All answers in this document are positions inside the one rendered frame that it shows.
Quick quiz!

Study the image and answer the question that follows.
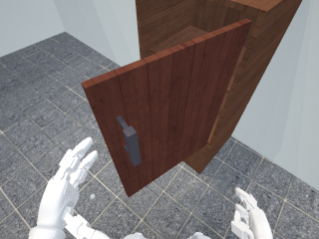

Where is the left robot hand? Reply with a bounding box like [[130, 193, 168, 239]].
[[37, 137, 110, 239]]

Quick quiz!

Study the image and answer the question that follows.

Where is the cupboard door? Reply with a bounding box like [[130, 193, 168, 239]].
[[81, 18, 252, 197]]

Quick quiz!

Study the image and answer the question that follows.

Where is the handle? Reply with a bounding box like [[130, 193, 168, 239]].
[[116, 116, 142, 166]]

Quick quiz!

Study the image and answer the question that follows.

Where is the left robot forearm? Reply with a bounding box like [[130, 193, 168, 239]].
[[28, 226, 66, 239]]

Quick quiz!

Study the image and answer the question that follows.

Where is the right robot hand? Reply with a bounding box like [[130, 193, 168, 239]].
[[231, 187, 273, 239]]

